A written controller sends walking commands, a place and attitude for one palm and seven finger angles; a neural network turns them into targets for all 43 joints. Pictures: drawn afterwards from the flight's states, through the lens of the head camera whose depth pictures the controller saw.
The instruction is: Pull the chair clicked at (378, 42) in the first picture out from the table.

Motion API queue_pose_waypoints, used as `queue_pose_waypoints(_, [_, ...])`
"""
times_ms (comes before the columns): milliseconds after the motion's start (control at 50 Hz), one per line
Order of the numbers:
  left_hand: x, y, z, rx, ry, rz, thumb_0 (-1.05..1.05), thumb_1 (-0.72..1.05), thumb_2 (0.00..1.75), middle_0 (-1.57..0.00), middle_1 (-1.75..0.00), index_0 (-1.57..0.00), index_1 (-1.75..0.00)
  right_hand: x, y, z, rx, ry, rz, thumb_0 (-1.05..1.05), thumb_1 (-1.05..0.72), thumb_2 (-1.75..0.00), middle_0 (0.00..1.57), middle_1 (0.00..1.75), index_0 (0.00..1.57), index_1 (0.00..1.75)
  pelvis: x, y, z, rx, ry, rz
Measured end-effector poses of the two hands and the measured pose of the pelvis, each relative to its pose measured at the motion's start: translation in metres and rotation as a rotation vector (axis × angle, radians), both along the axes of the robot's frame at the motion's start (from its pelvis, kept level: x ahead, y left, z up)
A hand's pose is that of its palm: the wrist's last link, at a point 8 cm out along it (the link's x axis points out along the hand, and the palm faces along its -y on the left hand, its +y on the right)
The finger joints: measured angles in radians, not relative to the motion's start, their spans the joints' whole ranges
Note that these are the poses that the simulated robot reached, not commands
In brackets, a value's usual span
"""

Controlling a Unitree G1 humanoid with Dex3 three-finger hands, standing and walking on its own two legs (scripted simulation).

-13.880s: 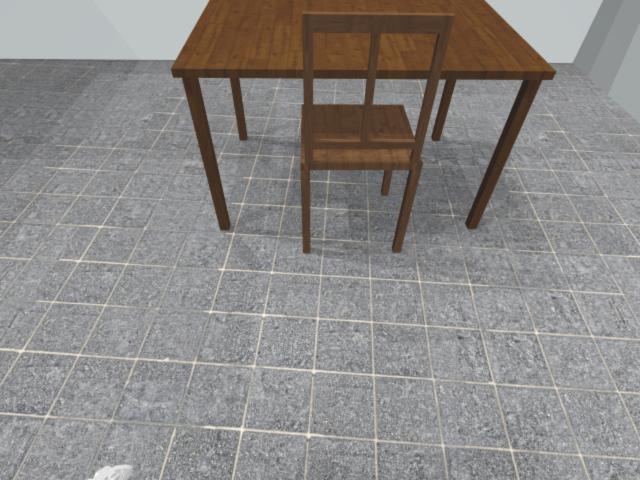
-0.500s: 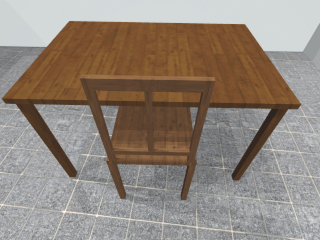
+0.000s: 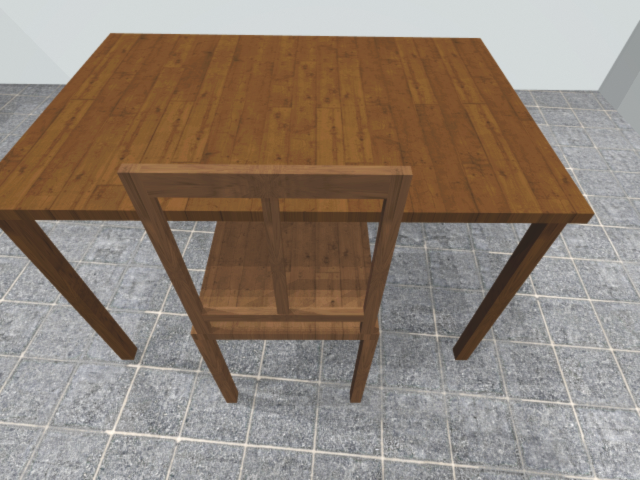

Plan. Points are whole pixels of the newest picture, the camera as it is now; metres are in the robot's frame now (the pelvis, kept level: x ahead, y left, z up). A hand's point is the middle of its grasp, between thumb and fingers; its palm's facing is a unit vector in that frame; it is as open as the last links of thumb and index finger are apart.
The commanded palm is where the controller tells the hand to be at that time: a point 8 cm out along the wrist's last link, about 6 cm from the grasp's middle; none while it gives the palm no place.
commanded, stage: look again from close up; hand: left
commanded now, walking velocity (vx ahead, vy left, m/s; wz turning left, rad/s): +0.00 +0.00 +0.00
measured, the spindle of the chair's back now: (277, 263) +0.47 +0.10 -0.06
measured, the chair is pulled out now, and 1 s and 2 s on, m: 0.00 0.00 0.00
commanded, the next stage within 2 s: none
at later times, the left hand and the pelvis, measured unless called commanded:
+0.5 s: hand out of the picture +0.00 +0.13 -0.18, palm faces +0.02 -0.99 -0.17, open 7.3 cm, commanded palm none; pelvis +0.02 -0.02 +0.00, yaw +0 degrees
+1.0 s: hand out of the picture +0.00 +0.11 -0.17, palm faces +0.03 -0.99 -0.16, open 7.4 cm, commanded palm none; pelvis +0.03 -0.04 +0.00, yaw +0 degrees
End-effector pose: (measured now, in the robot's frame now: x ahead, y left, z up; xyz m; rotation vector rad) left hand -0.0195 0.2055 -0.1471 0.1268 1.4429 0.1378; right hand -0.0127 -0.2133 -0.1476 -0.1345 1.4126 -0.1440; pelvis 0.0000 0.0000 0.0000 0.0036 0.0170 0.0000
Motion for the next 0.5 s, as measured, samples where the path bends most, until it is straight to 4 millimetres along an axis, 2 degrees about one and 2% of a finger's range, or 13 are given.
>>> queue_pose_waypoints(220, [0.021,-0.007,0.000,0.011,-0.030,-0.010,0.02,0.93,0.90,-0.20,-0.30,-0.20,-0.30,0.016,-0.015,0.001,-0.008,-0.012,0.008,0.01,-0.92,-0.90,0.20,0.30,0.20,0.30,0.013,-0.013,0.000,0.000,-0.011,-0.002])
queue_pose_waypoints(500, [0.018,-0.024,0.001,-0.004,-0.021,0.001,0.01,0.92,0.90,-0.20,-0.30,-0.20,-0.30,0.028,-0.028,0.002,-0.012,-0.022,0.023,0.01,-0.91,-0.90,0.20,0.30,0.20,0.30,0.020,-0.024,0.001,0.003,-0.018,0.000])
